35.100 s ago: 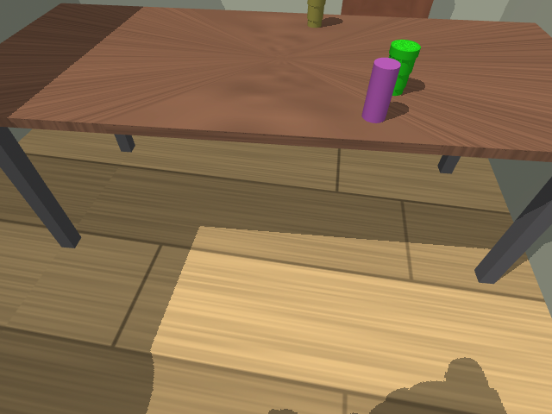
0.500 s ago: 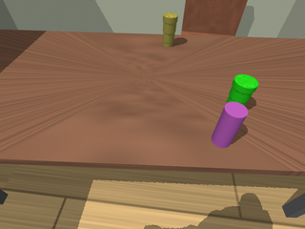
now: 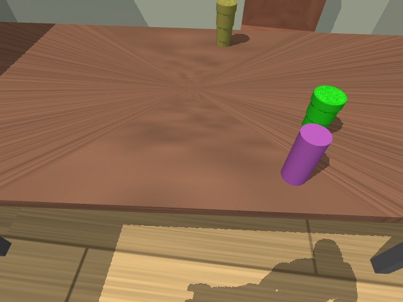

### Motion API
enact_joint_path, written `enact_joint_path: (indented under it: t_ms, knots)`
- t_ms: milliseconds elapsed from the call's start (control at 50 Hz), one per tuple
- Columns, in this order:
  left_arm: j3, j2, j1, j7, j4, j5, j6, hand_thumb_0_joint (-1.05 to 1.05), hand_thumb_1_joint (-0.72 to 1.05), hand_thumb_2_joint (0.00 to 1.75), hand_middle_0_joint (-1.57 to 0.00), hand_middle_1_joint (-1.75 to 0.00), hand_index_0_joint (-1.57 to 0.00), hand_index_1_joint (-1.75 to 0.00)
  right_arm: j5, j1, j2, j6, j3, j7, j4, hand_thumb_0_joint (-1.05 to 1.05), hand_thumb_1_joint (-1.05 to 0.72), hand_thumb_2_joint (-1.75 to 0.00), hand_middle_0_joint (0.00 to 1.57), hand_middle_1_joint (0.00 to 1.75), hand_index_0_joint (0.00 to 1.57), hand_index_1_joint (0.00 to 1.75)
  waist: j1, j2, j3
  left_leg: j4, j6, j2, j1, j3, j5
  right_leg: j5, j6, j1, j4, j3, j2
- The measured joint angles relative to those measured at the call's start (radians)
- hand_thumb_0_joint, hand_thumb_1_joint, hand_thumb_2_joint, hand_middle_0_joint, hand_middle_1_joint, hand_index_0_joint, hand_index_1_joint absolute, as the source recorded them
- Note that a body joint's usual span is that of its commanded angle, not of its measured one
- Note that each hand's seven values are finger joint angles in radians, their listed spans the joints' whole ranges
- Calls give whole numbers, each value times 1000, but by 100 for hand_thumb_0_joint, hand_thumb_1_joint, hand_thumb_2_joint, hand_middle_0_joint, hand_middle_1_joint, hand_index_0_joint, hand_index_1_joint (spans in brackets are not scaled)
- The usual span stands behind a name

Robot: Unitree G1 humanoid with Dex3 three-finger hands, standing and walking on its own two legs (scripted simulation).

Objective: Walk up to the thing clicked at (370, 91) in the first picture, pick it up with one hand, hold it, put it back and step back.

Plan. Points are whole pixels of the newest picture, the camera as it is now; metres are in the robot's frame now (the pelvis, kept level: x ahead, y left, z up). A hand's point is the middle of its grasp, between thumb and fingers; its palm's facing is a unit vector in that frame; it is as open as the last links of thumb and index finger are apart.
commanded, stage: step back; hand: right
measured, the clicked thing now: (303, 156) +0.43 -0.23 +0.02
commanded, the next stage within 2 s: none
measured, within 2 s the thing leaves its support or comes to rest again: neither
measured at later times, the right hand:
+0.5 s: hand out of the picture -0.03 -0.24 -0.16, palm faces -0.07 +0.91 -0.42, open 7.4 cm
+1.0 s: hand out of the picture -0.07 -0.23 -0.16, palm faces +0.01 +0.93 -0.36, open 7.4 cm
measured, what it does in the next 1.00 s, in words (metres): walks backwards: left foot, then right foot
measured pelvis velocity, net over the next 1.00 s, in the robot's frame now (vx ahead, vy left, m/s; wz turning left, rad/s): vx -0.18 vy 0.03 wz -0.06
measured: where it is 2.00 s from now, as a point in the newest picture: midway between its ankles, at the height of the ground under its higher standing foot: outside the picture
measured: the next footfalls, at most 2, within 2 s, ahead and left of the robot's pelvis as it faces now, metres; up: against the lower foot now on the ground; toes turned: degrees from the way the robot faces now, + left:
left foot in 0.40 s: -0.08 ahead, +0.13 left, +0.00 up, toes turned -1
right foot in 0.76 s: -0.11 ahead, -0.08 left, +0.00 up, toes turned +0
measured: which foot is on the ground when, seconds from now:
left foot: down 0.00-0.16, up 0.18-0.38, down 0.40-0.80, up 0.82-1.00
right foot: down 0.00-0.42, up 0.44-0.74, down 0.76-1.00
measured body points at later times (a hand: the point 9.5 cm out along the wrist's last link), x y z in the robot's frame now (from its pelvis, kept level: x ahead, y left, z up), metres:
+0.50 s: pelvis -0.09 +0.03 -0.02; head -0.01 +0.06 +0.42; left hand +0.05 +0.34 -0.16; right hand -0.03 -0.29 -0.13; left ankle -0.12 +0.13 -0.74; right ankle -0.04 -0.13 -0.70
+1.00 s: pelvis -0.18 +0.03 -0.01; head -0.11 +0.01 +0.43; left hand -0.04 +0.33 -0.11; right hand -0.07 -0.28 -0.14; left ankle -0.22 +0.18 -0.67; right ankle -0.15 -0.08 -0.74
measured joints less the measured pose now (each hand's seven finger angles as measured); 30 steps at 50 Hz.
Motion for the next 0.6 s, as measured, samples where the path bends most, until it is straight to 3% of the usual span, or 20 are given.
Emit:
enact_joint_path:
  t_ms: [120,180,240,280,340,400,420,460,500,540,600]
  knots:
    - [16,33,-35,8,-66,-1,20,0,91,90,-20,-30,-21,-30,9,-40,-17,27,-24,2,-68,1,-90,-90,20,30,21,30,2,-4,70,102,-2,4,-83,-3,-19,-34,-14,-97,131,3,6]
    - [18,28,-40,5,-92,6,24,0,91,90,-20,-30,-21,-30,9,-52,-41,43,-36,1,-97,1,-90,-90,20,30,21,30,-3,18,85,205,27,4,-141,-19,-50,-44,-23,-130,178,-6,14]
    - [17,15,-38,2,-120,25,24,0,91,90,-20,-30,-21,-30,2,-55,-59,60,-47,1,-123,1,-90,-90,20,30,21,30,4,12,91,457,52,-64,-206,-34,-243,-39,-25,-161,203,14,-7]
    - [16,12,-41,2,-136,34,28,0,90,90,-20,-30,-21,-30,8,-43,-64,57,-51,5,-142,1,-90,-90,20,30,21,30,0,6,87,553,62,-89,-218,-31,-291,-25,-23,-181,200,20,-21]
    - [17,22,-56,8,-165,44,33,0,90,90,-21,-30,-21,-30,11,-7,-61,45,-49,7,-161,0,-90,-90,20,30,21,30,-10,-6,71,506,60,-77,-175,-16,-289,-11,-7,-225,211,15,-32]
    - [20,40,-80,12,-205,33,39,0,90,90,-21,-30,-21,-30,-9,28,-53,31,-47,1,-159,0,-90,-90,20,30,21,30,-21,-21,73,273,49,-56,-72,-8,-227,-22,16,-277,271,5,-43]
    - [24,53,-94,13,-214,26,43,0,90,90,-21,-30,-21,-30,-20,29,-34,29,-49,-4,-153,0,-90,-90,20,30,21,30,-13,-56,94,260,50,-75,-62,8,-231,-26,-3,-293,303,31,-56]
    - [33,58,-100,25,-222,18,53,0,90,90,-20,-30,-21,-30,-35,42,-7,29,-40,-3,-150,0,-90,-90,20,30,21,30,3,-82,118,266,56,-75,-58,29,-217,-193,-32,-320,406,115,3]
    - [33,49,-90,34,-211,19,63,0,91,90,-20,-30,-21,-30,-37,64,8,30,-32,-2,-155,0,-90,-90,20,30,21,30,-18,-64,116,252,60,-51,-60,9,-194,-298,-41,-336,538,152,91]
    - [30,43,-75,33,-204,14,68,0,91,90,-20,-30,-21,-30,-41,82,20,32,-27,-10,-158,1,-90,-90,20,30,21,30,-27,-58,102,208,62,-41,-58,3,-160,-292,-48,-351,651,174,147]
    - [28,31,-40,27,-213,12,63,0,91,90,-20,-30,-21,-30,-36,84,19,34,-29,-23,-168,1,-90,-90,20,30,21,30,-18,-51,98,168,65,-33,-58,23,-128,-256,-43,-340,718,171,174]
